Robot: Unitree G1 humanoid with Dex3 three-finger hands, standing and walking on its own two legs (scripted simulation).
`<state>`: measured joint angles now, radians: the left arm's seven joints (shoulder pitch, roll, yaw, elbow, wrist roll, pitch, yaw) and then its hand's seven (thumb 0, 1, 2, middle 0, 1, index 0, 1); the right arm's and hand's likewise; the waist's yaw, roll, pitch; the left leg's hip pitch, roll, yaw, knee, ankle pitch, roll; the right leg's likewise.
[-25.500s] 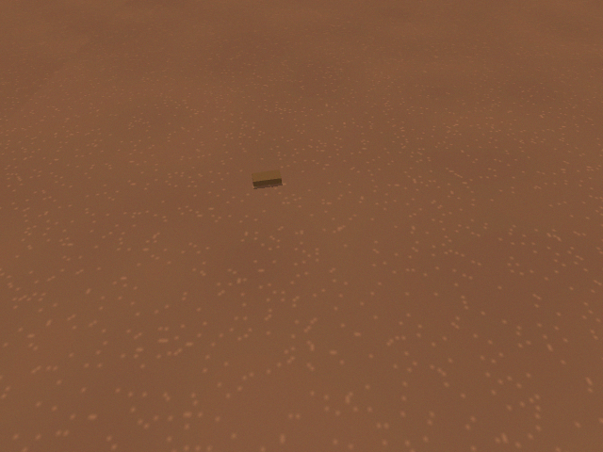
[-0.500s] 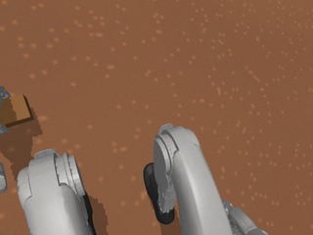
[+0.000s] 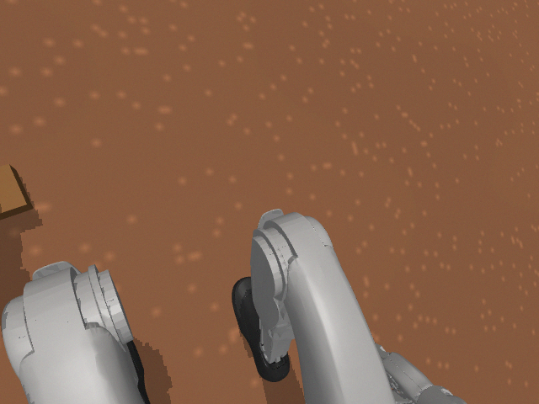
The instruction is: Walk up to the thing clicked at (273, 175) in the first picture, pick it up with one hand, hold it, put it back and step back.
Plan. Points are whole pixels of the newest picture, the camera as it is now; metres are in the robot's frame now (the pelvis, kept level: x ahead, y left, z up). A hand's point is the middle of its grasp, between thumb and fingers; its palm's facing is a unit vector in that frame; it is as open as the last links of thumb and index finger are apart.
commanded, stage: rest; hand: left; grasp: from above
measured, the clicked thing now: out of the picture +0.42 +0.34 -0.26
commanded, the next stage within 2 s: open in 0.58 s
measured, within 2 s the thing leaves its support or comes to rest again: rests again in 0.16 s
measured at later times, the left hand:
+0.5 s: hand out of the picture +0.41 +0.33 -0.24, palm faces -0.41 -0.18 -0.89, open 9.5 cm
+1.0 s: hand out of the picture +0.40 +0.33 -0.24, palm faces -0.42 -0.18 -0.89, open 10.6 cm
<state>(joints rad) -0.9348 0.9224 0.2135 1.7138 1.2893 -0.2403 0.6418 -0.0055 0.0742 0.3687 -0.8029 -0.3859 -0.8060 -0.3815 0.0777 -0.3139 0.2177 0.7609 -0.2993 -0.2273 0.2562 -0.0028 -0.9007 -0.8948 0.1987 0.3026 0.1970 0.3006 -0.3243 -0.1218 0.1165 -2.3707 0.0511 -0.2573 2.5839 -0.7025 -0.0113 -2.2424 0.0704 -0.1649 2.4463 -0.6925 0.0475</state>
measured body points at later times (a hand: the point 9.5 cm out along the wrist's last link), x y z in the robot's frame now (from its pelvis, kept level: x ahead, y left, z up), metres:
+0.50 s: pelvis +0.00 +0.00 +0.00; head +0.25 +0.13 +0.35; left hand +0.42 +0.34 -0.19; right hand +0.07 -0.25 -0.06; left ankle +0.07 +0.13 -0.26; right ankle +0.10 -0.12 -0.26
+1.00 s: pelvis -0.01 +0.00 +0.00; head +0.25 +0.14 +0.35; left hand +0.42 +0.34 -0.19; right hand +0.07 -0.25 -0.05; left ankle +0.07 +0.13 -0.26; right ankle +0.10 -0.12 -0.26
